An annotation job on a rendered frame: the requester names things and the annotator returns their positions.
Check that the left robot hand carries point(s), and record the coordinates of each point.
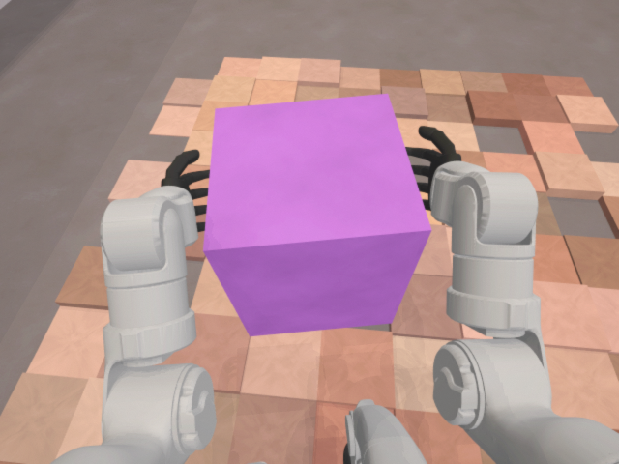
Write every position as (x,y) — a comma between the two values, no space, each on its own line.
(173,178)

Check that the carton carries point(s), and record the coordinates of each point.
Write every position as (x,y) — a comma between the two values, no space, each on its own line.
(314,218)

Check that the right robot hand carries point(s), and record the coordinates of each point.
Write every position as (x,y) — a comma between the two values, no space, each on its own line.
(444,145)

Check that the right robot upper arm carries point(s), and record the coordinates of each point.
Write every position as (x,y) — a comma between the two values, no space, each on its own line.
(498,392)

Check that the robot left forearm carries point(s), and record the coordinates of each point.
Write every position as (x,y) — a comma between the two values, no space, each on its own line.
(144,265)

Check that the robot right forearm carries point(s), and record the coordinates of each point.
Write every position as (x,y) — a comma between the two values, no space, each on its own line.
(493,219)

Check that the robot right thigh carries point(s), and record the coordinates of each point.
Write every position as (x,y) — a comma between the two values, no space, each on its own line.
(376,436)

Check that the left robot upper arm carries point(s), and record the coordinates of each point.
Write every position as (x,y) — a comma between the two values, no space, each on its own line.
(157,414)

